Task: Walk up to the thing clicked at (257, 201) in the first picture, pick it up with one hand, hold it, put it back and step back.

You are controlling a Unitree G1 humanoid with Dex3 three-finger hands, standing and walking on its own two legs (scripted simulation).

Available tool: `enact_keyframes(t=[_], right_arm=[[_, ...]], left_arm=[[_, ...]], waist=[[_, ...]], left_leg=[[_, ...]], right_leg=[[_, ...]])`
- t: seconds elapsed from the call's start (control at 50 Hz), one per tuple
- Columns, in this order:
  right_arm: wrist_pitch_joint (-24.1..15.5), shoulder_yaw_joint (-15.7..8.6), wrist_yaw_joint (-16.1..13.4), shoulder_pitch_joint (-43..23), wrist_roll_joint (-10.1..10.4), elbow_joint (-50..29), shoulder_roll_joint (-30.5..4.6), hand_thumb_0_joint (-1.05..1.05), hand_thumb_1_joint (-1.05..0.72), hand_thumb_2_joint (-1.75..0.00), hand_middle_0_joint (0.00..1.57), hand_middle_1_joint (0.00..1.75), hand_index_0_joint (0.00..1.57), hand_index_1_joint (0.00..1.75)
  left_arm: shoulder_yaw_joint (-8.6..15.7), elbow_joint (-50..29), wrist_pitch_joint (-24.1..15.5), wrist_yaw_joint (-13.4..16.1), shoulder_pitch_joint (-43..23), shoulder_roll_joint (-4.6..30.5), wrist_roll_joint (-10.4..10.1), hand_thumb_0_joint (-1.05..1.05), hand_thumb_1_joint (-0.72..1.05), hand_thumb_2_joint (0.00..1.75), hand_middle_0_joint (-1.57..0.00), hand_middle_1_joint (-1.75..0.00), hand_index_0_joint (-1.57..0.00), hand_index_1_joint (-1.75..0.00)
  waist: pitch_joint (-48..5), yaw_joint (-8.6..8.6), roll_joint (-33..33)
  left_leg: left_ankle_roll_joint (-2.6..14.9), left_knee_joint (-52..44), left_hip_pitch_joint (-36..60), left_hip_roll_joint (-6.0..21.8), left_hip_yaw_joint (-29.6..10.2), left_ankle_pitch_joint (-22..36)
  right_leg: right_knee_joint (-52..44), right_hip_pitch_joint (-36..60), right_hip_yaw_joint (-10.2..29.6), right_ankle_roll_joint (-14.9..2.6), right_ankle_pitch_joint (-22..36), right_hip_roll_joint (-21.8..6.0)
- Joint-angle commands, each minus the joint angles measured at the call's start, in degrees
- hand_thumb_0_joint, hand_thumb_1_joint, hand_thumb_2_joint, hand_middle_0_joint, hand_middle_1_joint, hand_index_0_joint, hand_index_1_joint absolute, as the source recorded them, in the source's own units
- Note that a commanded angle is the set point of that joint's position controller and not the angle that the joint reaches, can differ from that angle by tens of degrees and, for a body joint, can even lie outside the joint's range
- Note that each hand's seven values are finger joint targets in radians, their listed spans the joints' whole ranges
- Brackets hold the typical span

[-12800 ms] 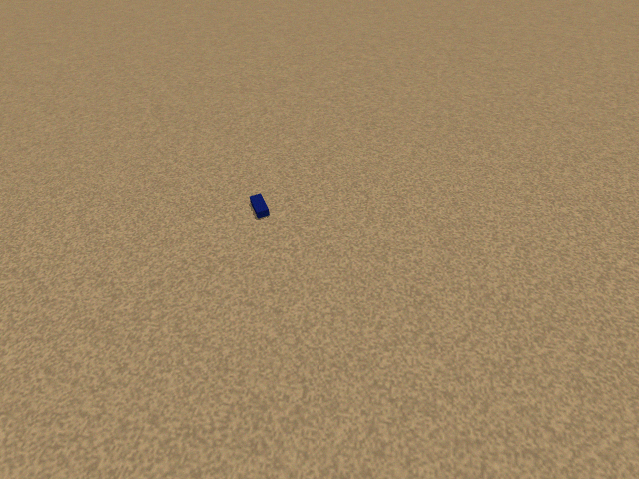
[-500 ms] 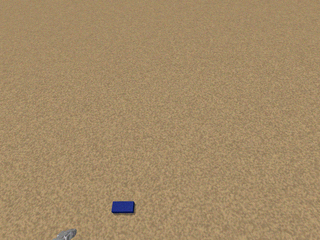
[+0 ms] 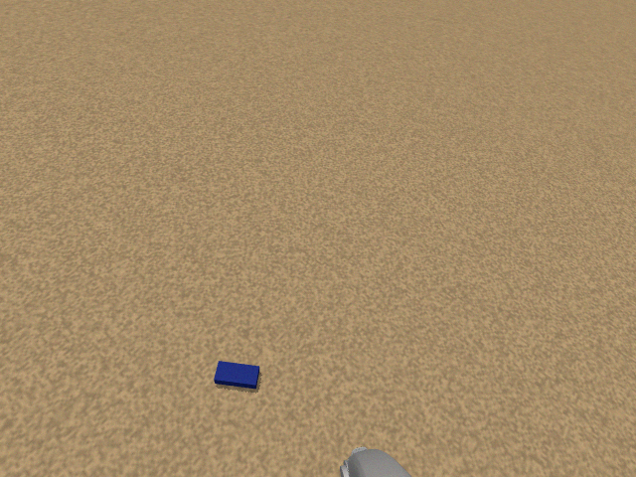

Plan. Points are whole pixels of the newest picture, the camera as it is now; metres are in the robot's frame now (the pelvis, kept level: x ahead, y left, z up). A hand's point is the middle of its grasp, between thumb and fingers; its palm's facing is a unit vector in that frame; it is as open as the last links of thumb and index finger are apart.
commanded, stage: walk up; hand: left
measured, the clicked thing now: (237, 374) +0.49 +0.18 -0.74
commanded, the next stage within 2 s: none
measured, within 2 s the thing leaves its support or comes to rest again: neither
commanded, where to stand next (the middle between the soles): +0.10 -0.04 m, yaw -2 degrees
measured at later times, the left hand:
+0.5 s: hand out of the picture +0.11 +0.20 -0.12, palm faces -0.07 -0.89 -0.44, open 7.4 cm
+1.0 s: hand out of the picture +0.15 +0.21 -0.15, palm faces -0.01 -0.94 -0.34, open 7.4 cm
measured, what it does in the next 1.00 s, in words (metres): steps on the spot: right foot, then left foot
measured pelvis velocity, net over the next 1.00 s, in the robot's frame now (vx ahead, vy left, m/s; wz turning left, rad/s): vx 0.04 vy -0.05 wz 0.01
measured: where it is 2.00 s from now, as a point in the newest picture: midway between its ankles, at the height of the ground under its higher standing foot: outside the picture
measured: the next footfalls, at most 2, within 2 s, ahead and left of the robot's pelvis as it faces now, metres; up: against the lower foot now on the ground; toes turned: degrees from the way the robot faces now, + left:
right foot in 0.38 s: +0.12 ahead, -0.18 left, +0.00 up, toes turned -5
left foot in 0.90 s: +0.07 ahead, +0.08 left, +0.00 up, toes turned +0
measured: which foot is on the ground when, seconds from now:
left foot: down 0.00-0.40, up 0.42-0.88, down 0.90-1.00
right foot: up 0.00-0.36, down 0.38-0.94, up 0.96-1.00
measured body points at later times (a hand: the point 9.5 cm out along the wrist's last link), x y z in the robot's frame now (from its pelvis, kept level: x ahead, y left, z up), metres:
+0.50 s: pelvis +0.02 -0.07 +0.00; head +0.02 -0.11 +0.45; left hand +0.11 +0.24 -0.09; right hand +0.05 -0.39 -0.14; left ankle +0.02 +0.08 -0.70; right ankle +0.08 -0.17 -0.72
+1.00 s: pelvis +0.04 -0.05 +0.00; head +0.06 -0.03 +0.45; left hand +0.15 +0.26 -0.12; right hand +0.06 -0.38 -0.11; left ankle +0.03 +0.08 -0.72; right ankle +0.06 -0.17 -0.70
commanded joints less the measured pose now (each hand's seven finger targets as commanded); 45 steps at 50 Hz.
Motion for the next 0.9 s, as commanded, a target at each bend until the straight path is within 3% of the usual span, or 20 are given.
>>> enact_keyframes(t=[0.0, 0.06, 0.12, 0.22, 0.26, 0.32, 0.34, 0.36, 0.38, 0.4, 0.42, 0.5, 0.54, 0.6, 0.64, 0.66, 0.74, 0.8, 0.84, 0.88], right_arm=[[-3.6, -6.8, -1.6, 6.5, 0.5, -3.5, -19.7, 0.00, -0.90, -0.90, 0.20, 0.30, 0.20, 0.30], [-3.6, -6.0, -0.4, 3.5, 0.5, -5.0, -18.1, 0.00, -0.90, -0.90, 0.20, 0.30, 0.20, 0.30], [-3.3, -5.5, 0.6, 5.3, 0.4, -4.9, -17.3, 0.00, -0.90, -0.90, 0.20, 0.30, 0.20, 0.30], [-2.4, -5.7, 2.2, 1.8, 0.6, -7.3, -18.5, 0.00, -0.90, -0.90, 0.20, 0.30, 0.20, 0.30], [-1.7, -5.5, 2.7, -0.1, 0.0, -8.4, -18.6, 0.00, -0.90, -0.90, 0.20, 0.30, 0.20, 0.30], [-0.5, -4.1, 1.8, -2.0, 1.0, -9.0, -16.3, 0.00, -0.90, -0.90, 0.20, 0.30, 0.20, 0.30], [-0.1, -3.1, 1.5, -1.3, 1.4, -8.7, -13.9, 0.00, -0.90, -0.90, 0.20, 0.30, 0.20, 0.30], [0.2, -1.8, 1.4, 1.2, 2.0, -8.3, -10.8, 0.00, -0.90, -0.90, 0.20, 0.30, 0.20, 0.30], [0.5, -0.7, 1.3, 4.5, 2.6, -8.1, -7.7, 0.00, -0.90, -0.90, 0.20, 0.30, 0.20, 0.30], [1.2, -1.7, 0.9, 4.0, 2.6, -7.0, -11.9, 0.00, -0.90, -0.90, 0.20, 0.30, 0.20, 0.30], [1.4, -2.8, 0.5, 4.6, 2.6, -5.8, -14.8, 0.00, -0.90, -0.90, 0.20, 0.30, 0.20, 0.30], [2.6, -2.4, 0.3, 7.3, 2.5, -0.1, -14.6, 0.00, -0.90, -0.90, 0.20, 0.30, 0.20, 0.30], [3.5, -2.7, 0.3, 8.0, 1.9, 0.8, -14.7, 0.00, -0.90, -0.90, 0.20, 0.30, 0.20, 0.30], [4.2, -2.8, 0.3, 5.9, 1.1, 0.8, -14.6, 0.00, -0.90, -0.90, 0.20, 0.30, 0.20, 0.30], [4.4, -2.8, 0.3, 5.3, 0.9, 0.9, -14.0, 0.00, -0.90, -0.90, 0.20, 0.30, 0.20, 0.30], [4.4, -2.9, 0.3, 4.9, 0.8, 0.5, -13.6, 0.00, -0.90, -0.90, 0.20, 0.30, 0.20, 0.30], [3.4, -2.6, 0.5, 3.5, 0.7, 0.6, -13.0, 0.00, -0.90, -0.90, 0.20, 0.30, 0.20, 0.30], [2.1, -2.3, 0.8, 3.7, 0.8, 1.6, -12.5, 0.00, -0.90, -0.90, 0.20, 0.30, 0.20, 0.30], [1.3, -2.3, 0.7, 4.5, 0.6, 2.5, -11.9, 0.00, -0.90, -0.90, 0.20, 0.30, 0.20, 0.30], [0.4, -2.8, 0.1, 3.7, -0.2, 3.0, -13.3, 0.00, -0.90, -0.90, 0.20, 0.30, 0.20, 0.30]], left_arm=[[2.5, -4.6, -2.6, -2.2, 0.5, 10.5, 0.6, 0.00, 0.90, 0.90, -0.20, -0.30, -0.20, -0.30], [1.9, -3.7, -4.2, -2.6, 2.3, 11.2, -0.1, 0.00, 0.90, 0.90, -0.20, -0.30, -0.20, -0.30], [1.6, -2.9, -5.7, -2.8, 2.7, 11.2, -0.4, 0.00, 0.90, 0.90, -0.20, -0.30, -0.20, -0.30], [1.4, -2.0, -6.8, -3.3, 7.7, 10.6, -0.2, 0.00, 0.90, 0.90, -0.20, -0.30, -0.20, -0.30], [1.5, -2.1, -7.3, -3.5, 8.8, 10.0, 0.2, 0.00, 0.90, 0.90, -0.20, -0.30, -0.20, -0.30], [1.6, 0.2, -7.2, -2.0, 11.0, 7.7, 0.7, 0.00, 0.90, 0.90, -0.20, -0.30, -0.20, -0.30], [1.7, 0.9, -7.2, -1.3, 12.6, 7.6, 0.6, 0.00, 0.90, 0.90, -0.20, -0.30, -0.20, -0.30], [2.0, 0.5, -7.4, -0.7, 12.6, 9.3, 1.0, 0.00, 0.90, 0.90, -0.20, -0.30, -0.20, -0.30], [2.3, -1.8, -8.0, -0.2, 9.7, 12.5, 1.4, 0.00, 0.90, 0.90, -0.20, -0.30, -0.20, -0.30], [2.0, -3.6, -7.7, 0.0, 5.0, 13.0, 1.5, 0.00, 0.90, 0.90, -0.20, -0.30, -0.20, -0.30], [2.2, -3.5, -7.3, 0.0, 4.4, 14.5, 1.4, 0.00, 0.90, 0.90, -0.20, -0.30, -0.20, -0.30], [1.9, -2.9, -8.2, 1.0, 1.7, 10.9, -0.4, 0.00, 0.90, 0.90, -0.20, -0.30, -0.20, -0.30], [2.3, -3.5, -8.3, 1.3, 0.2, 10.8, -0.2, 0.00, 0.90, 0.90, -0.20, -0.30, -0.20, -0.30], [2.7, -3.9, -8.3, 1.9, -0.3, 9.9, -0.3, 0.00, 0.90, 0.90, -0.20, -0.30, -0.20, -0.30], [2.9, -3.9, -8.0, 2.0, -0.8, 9.4, -0.4, 0.00, 0.90, 0.90, -0.20, -0.30, -0.20, -0.30], [3.0, -4.2, -7.9, 2.1, -0.7, 9.7, -0.2, 0.00, 0.90, 0.90, -0.20, -0.30, -0.20, -0.30], [2.8, -4.2, -7.5, 1.8, -0.2, 8.8, 0.4, 0.00, 0.90, 0.90, -0.20, -0.30, -0.20, -0.30], [2.4, -4.2, -6.8, 1.3, -2.0, 8.9, 0.5, 0.00, 0.90, 0.90, -0.20, -0.30, -0.20, -0.30], [1.8, -4.0, -5.9, 0.8, -2.8, 9.1, 0.0, 0.00, 0.90, 0.90, -0.20, -0.30, -0.20, -0.30], [0.3, -3.5, -5.3, 0.6, -2.7, 6.7, -0.9, 0.00, 0.90, 0.90, -0.20, -0.30, -0.20, -0.30]], waist=[[-9.7, -3.65, 13.9], [-3.1, -3.30, 16.2], [0.3, -4.31, 16.6], [1.3, -1.53, 19.6], [0.0, -0.72, 18.5], [-1.5, 1.52, 10.9], [-3.2, 2.55, 6.5], [-3.6, 2.29, -2.1], [-3.8, 0.25, -11.3], [-2.9, 0.40, -5.0], [-1.7, 0.94, -6.2], [-4.1, -0.56, -3.2], [-5.4, -0.63, -3.0], [-4.8, 0.22, -1.3], [-4.5, 0.48, -1.1], [-5.1, 0.64, -1.9], [-7.4, 1.73, -2.1], [-9.8, 1.57, -3.4], [-10.1, -0.16, -2.2], [-9.8, -1.00, 3.8]], left_leg=[[1.08, -21.2, 22.8, 15.1, -21.7, -3.5], [3.30, -27.4, 18.1, 15.2, -19.6, -13.7], [4.11, -28.6, 15.7, 13.2, -13.8, -7.9], [8.99, -28.5, 5.8, 14.7, -8.6, -11.8], [9.10, -25.6, 1.3, 13.7, -6.1, -11.2], [6.91, -15.4, -7.1, 12.4, -3.9, -4.2], [4.81, -8.6, -8.0, 10.5, -2.8, -1.1], [2.87, -0.1, -8.7, 7.0, -0.3, -3.5], [-0.50, 7.9, -8.5, 0.5, -0.1, -10.8], [-0.92, 11.4, -8.4, -0.2, -5.4, -12.1], [-0.28, 12.6, -6.3, 1.0, -6.8, -12.9], [-1.06, 12.6, -7.7, 0.5, -11.8, -5.5], [-1.79, 13.7, -6.8, 0.7, -11.0, -4.4], [-2.30, 17.4, -7.7, 0.1, -10.2, -4.4], [-2.46, 19.1, -7.3, 0.1, -9.7, -4.4], [-2.37, 19.6, -7.5, 0.3, -9.1, -4.9], [-2.38, 12.0, -8.0, 2.0, -6.0, -5.9], [-2.45, 2.8, -3.9, 2.4, -1.3, -5.5], [-1.68, -7.4, 1.7, 1.6, 0.9, -0.2], [-0.29, -15.5, 7.3, 2.8, -3.6, 8.0]], right_leg=[[1.5, -12.8, 2.7, 1.06, 6.0, -2.0], [-2.1, -12.8, 1.2, 2.15, 7.6, -2.6], [-9.6, -9.2, -1.7, 3.03, 7.4, -2.9], [-20.1, 2.4, -9.0, 2.97, 5.9, -6.2], [-26.0, 10.0, -11.0, 2.29, 2.8, -6.7], [-33.5, 22.1, -11.7, 0.64, 10.6, -5.3], [-35.9, 25.1, -9.9, 0.52, 10.3, -4.8], [-42.8, 24.7, -3.6, 0.08, 7.8, -8.7], [-51.8, 19.3, 14.1, -2.51, 1.3, -19.2], [-54.7, 14.4, 17.9, -5.53, -12.3, -21.7], [-54.6, 10.5, 19.8, -7.47, -16.6, -22.1], [-51.6, 16.8, 6.9, 0.23, -2.9, -17.1], [-51.4, 17.3, 5.3, -1.63, -0.7, -17.9], [-48.5, 16.5, 2.1, -4.99, 14.1, -19.8], [-46.9, 15.4, -0.2, -5.44, 20.4, -20.0], [-46.3, 16.2, -0.2, -7.34, 21.6, -20.8], [-44.0, 20.2, -1.7, -9.37, 17.9, -20.2], [-40.4, 20.8, -3.3, -9.60, 14.2, -18.8], [-35.6, 17.4, -4.3, -9.02, 16.2, -18.1], [-29.7, 12.2, -5.8, -5.00, 20.0, -16.2]])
